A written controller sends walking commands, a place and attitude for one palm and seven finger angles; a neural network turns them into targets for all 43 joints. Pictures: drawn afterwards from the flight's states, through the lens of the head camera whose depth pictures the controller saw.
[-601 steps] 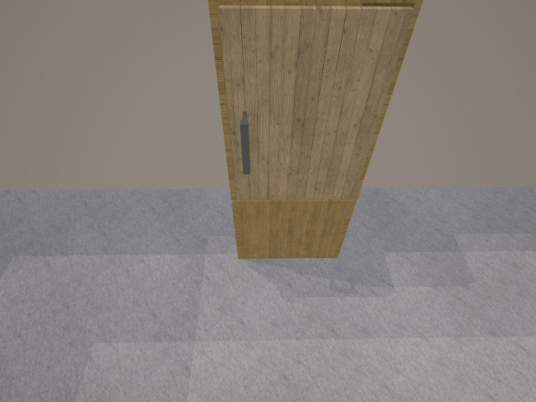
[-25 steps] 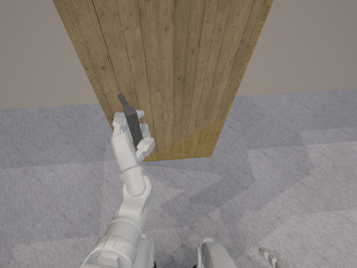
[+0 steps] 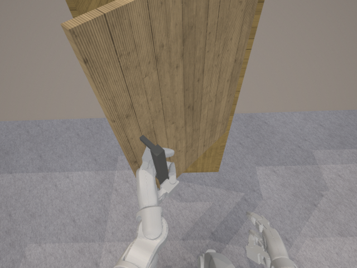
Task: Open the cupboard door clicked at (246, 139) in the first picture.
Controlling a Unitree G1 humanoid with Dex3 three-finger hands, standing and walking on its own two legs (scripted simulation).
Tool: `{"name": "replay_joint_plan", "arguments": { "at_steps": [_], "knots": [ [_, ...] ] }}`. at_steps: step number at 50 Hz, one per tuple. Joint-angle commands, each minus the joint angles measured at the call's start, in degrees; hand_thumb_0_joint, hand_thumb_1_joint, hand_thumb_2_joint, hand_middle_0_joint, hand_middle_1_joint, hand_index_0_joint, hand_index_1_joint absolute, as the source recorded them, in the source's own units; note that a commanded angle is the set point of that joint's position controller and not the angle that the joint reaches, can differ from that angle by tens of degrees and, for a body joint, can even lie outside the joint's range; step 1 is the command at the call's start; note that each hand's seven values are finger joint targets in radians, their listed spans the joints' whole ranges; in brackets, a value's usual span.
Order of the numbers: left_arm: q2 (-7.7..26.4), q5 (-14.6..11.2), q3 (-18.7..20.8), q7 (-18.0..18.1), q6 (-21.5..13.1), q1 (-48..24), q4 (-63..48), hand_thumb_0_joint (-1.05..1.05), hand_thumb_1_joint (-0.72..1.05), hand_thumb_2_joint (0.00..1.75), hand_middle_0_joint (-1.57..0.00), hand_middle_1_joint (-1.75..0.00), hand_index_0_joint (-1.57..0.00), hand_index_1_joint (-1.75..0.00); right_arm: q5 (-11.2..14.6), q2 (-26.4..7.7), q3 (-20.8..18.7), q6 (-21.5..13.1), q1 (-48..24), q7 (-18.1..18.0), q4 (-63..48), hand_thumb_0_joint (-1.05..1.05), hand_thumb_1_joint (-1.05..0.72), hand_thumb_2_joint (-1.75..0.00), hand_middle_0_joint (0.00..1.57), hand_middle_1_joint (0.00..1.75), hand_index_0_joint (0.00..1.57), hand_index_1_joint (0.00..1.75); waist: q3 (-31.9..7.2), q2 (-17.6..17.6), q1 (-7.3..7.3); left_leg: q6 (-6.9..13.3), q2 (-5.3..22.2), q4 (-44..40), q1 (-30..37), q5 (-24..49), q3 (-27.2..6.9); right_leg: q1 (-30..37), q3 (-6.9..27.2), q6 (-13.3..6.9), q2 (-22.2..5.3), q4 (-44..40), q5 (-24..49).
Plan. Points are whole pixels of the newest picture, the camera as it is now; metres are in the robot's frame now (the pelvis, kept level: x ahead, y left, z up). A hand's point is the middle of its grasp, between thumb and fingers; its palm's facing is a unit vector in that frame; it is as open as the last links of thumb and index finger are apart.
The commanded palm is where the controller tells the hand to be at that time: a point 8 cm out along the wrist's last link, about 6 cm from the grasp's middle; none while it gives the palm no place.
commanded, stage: open thumb and fingers to let go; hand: left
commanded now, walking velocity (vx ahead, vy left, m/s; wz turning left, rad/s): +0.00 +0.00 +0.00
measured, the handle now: (155, 163) +0.35 +0.06 +0.02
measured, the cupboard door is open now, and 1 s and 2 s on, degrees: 44 40 43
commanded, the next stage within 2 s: slide the hand sideways off the handle in 0.78 s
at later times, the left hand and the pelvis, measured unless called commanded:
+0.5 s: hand (162, 175) +0.33 +0.04 +0.00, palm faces +0.34 -0.94 -0.08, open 12.8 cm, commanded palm +0.28 +0.07 +0.01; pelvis -0.01 -0.01 -0.01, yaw +0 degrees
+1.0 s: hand (161, 184) +0.30 +0.04 +0.01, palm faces +0.01 -1.00 -0.02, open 15.7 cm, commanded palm +0.27 +0.07 +0.01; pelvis -0.01 +0.03 -0.01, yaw -1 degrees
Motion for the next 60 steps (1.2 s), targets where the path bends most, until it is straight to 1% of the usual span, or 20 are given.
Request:
{"name": "replay_joint_plan", "arguments": {
  "at_steps": [1,6,10,11,14,18,20,28,38,39,43,44,45,46,48,50,53,54,58,60],
  "knots": [
    [-6.24,-0.94,7.59,2.89,-3.91,-11.45,-7.84,0.0,0.69,0.81,-0.38,-1.33,-0.38,-1.33,0.13,-3.93,-1.88,-2.42,-1.22,-0.97,-6.06,0.0,-0.9,-0.9,0.2,0.3,0.2,0.3,-15.65,-8.69,-0.13,2.08,-3.13,0.77,1.39,7.31,1.8,15.17,14.91,8.22,-5.9,-15.96,28.34],
    [-9.56,-2.35,6.82,3.69,-4.43,-10.05,-10.52,0.0,0.34,0.66,-0.36,-1.29,-0.36,-1.29,-0.1,-4.17,-2.61,-3.27,-0.45,-0.92,-6.08,0.0,-0.9,-0.9,0.2,0.3,0.2,0.3,-19.09,-9.4,0.38,1.72,-3.11,1.04,0.31,9.05,1.63,18.6,15.17,8.39,-6.41,-14.86,35.5],
    [-10.45,-0.83,4.14,3.45,-5.34,-12.14,-11.7,0.0,0.06,0.54,-0.34,-1.26,-0.34,-1.26,-0.4,-4.75,-3.07,-4.12,-0.14,-1.25,-5.29,0.0,-0.9,-0.9,0.2,0.3,0.2,0.3,-18.26,-9.49,-0.93,2.09,-2.78,1.64,-0.16,8.6,1.13,16.17,14.87,8.3,-6.34,-14.72,33.11],
    [-9.14,-0.82,5.05,3.53,-5.62,-13.24,-11.47,0.0,-0.01,0.51,-0.33,-1.25,-0.33,-1.25,-0.41,-4.93,-3.22,-4.25,0.05,-1.43,-4.73,0.0,-0.9,-0.9,0.2,0.3,0.2,0.3,-18.42,-10.28,-1.25,2.07,-2.69,2.11,-0.9,7.76,1.14,16.03,15.79,8.66,-6.64,-15.15,32.11],
    [-8.02,-1.04,5.94,3.51,-5.79,-11.87,-11.59,0.0,-0.22,0.42,-0.32,-1.23,-0.32,-1.23,-0.31,-5.18,-3.4,-4.51,-0.1,-1.67,-4.85,0.0,-0.9,-0.9,0.2,0.3,0.2,0.3,-19.1,-9.52,-0.4,2.08,-2.67,1.9,-1.66,7.47,0.91,16.81,15.87,8.22,-6.51,-15.06,30.65],
    [-8.58,-1.29,5.29,3.87,-5.9,-13.82,-12.23,0.0,-0.5,0.3,-0.3,-1.2,-0.3,-1.2,-0.3,-4.94,-3.26,-4.68,0.15,-1.82,-4.41,0.0,-0.9,-0.9,0.2,0.3,0.2,0.3,-19.09,-9.08,-0.79,2.15,-2.67,1.94,-1.29,7.0,1.1,16.28,16.09,8.31,-6.65,-15.48,29.09],
    [-8.13,-1.15,5.69,4.19,-5.9,-14.92,-11.97,0.0,-0.5,0.3,-0.3,-1.2,-0.3,-1.2,-0.38,-5.07,-3.3,-4.85,0.12,-2.0,-4.29,0.0,-0.9,-0.9,0.2,0.3,0.2,0.3,-19.29,-9.11,-0.79,2.29,-2.54,2.05,-1.15,7.08,1.06,15.2,15.33,8.05,-6.27,-14.95,27.46],
    [-9.25,-1.01,5.44,4.92,-5.21,-15.21,-10.12,0.0,-0.5,0.3,-0.23,-0.8,-0.23,-0.8,-0.42,-4.92,-3.15,-4.99,0.41,-1.95,-4.12,0.0,-0.9,-0.9,0.2,0.3,0.2,0.3,-19.04,-9.03,-0.87,2.42,-2.62,1.13,0.99,7.54,1.46,13.9,13.33,7.8,-5.46,-14.82,26.38],
    [-11.55,-0.75,4.65,6.48,-3.87,-16.64,-8.53,0.0,-0.5,0.3,-0.15,-0.3,-0.15,-0.3,-0.56,-4.75,-2.85,-4.87,-0.37,-1.3,-4.37,0.0,-0.9,-0.9,0.2,0.3,0.2,0.3,-19.07,-6.54,-0.35,2.58,-2.61,-0.33,5.98,9.77,2.09,9.83,7.75,6.36,-3.12,-12.66,24.61],
    [-11.05,-0.57,5.3,6.69,-3.71,-16.06,-8.95,0.0,-0.5,0.3,-0.15,-0.3,-0.15,-0.3,-0.42,-4.98,-3.04,-4.85,-0.58,-1.23,-4.74,0.0,-0.9,-0.9,0.2,0.3,0.2,0.3,-19.7,-4.93,0.68,2.59,-2.56,-0.81,6.5,10.9,1.85,9.93,6.61,5.55,-2.58,-11.8,24.03],
    [-13.62,-0.45,2.77,6.54,-3.12,-17.12,-8.79,0.0,-0.5,0.3,-0.15,-0.3,-0.15,-0.3,-0.46,-4.7,-2.76,-4.67,-0.74,-0.71,-4.7,0.0,-0.9,-0.9,0.2,0.3,0.2,0.3,-19.31,-5.47,-0.28,2.72,-2.46,-0.91,8.23,11.08,2.07,8.14,5.45,5.55,-2.02,-11.54,23.45],
    [-13.06,-0.24,3.22,6.49,-2.83,-16.15,-8.27,0.0,-0.5,0.3,-0.15,-0.3,-0.15,-0.3,-0.28,-4.98,-2.96,-4.62,-1.04,-0.71,-5.04,0.0,-0.9,-0.9,0.2,0.3,0.2,0.3,-19.06,-4.68,0.35,2.71,-2.24,-1.22,8.25,11.93,1.7,7.84,4.66,4.85,-1.56,-10.85,22.49],
    [-7.46,6.38,-11.72,-5.89,-6.33,-17.38,-12.73,0.0,-0.5,0.3,-0.15,-0.3,-0.15,-0.3,0.33,-7.78,-3.17,-3.43,3.24,-0.4,-5.17,0.0,-0.9,-0.9,0.2,0.3,0.2,0.3,-15.22,-6.09,-6.6,4.07,-2.24,0.4,7.66,11.68,1.77,5.05,6.04,5.29,-2.66,-10.0,26.56],
    [-4.21,3.05,-7.39,-11.55,-10.19,-18.23,-15.31,0.0,-0.5,0.3,-0.15,-0.3,-0.15,-0.3,0.91,-7.23,-4.01,-3.05,3.57,-0.2,-6.21,0.0,-0.9,-0.9,0.2,0.3,0.2,0.3,-18.23,-5.49,-4.28,4.19,-2.48,1.28,6.55,11.88,1.61,7.29,7.43,5.52,-3.35,-9.14,29.64],
    [-2.51,-0.69,-6.09,-19.36,-14.35,-15.99,-17.43,0.0,-0.5,0.3,-0.15,-0.3,-0.15,-0.3,1.53,-7.37,-3.95,-2.53,3.09,-0.15,-7.93,0.0,-0.9,-0.9,0.2,0.3,0.2,0.3,-21.05,-3.86,-3.47,4.38,-2.54,2.23,6.65,11.43,1.56,8.03,8.14,5.36,-3.19,-7.44,30.09],
    [-3.66,-3.66,-5.48,-21.57,-15.26,-13.29,-18.58,0.0,-0.5,0.3,-0.15,-0.3,-0.15,-0.3,2.37,-7.49,-3.95,-2.08,2.72,0.14,-10.0,0.0,-0.9,-0.9,0.2,0.3,0.2,0.3,-21.28,-0.96,-1.91,4.33,-2.32,1.69,9.9,11.62,1.74,4.53,6.54,4.3,-2.1,-6.74,24.52],
    [-5.57,-5.8,-4.61,-18.6,-13.05,-13.21,-16.11,0.0,-0.5,0.3,-0.15,-0.3,-0.15,-0.3,3.1,-7.67,-3.67,-0.86,2.61,0.26,-11.32,0.0,-0.9,-0.9,0.2,0.3,0.2,0.3,-16.69,-4.52,-2.22,4.15,-2.01,0.41,9.31,7.59,1.15,0.84,5.16,4.33,-1.32,-8.02,15.59],
    [-5.27,-5.16,-3.95,-16.99,-12.13,-11.94,-15.62,0.0,-0.5,0.3,-0.15,-0.3,-0.15,-0.3,3.12,-7.88,-3.65,-0.42,2.55,0.33,-11.89,0.0,-0.9,-0.9,0.2,0.3,0.2,0.3,-16.83,-3.99,-1.3,4.01,-1.91,-0.2,9.35,7.83,0.83,0.35,4.54,4.06,-1.07,-7.23,14.59],
    [-4.71,-0.67,-3.49,-11.16,-9.9,-10.54,-15.47,0.0,-0.5,0.3,-0.15,-0.3,-0.15,-0.3,2.81,-7.94,-3.82,1.63,2.73,0.71,-12.76,0.0,-0.9,-0.9,0.2,0.3,0.2,0.3,-17.88,-6.51,-0.85,3.96,-1.83,-0.63,9.02,7.46,0.88,0.95,4.33,4.11,-1.0,-6.86,13.52],
    [-4.22,1.4,-3.59,-9.87,-9.86,-10.2,-16.72,0.0,-0.5,0.3,-0.15,-0.3,-0.15,-0.3,2.68,-7.86,-3.86,2.16,2.34,0.74,-13.13,0.0,-0.9,-0.9,0.2,0.3,0.2,0.3,-19.5,-4.32,-0.05,3.71,-1.66,-0.9,10.13,8.32,0.68,0.6,4.01,3.79,-1.01,-5.84,13.77]
  ]
}}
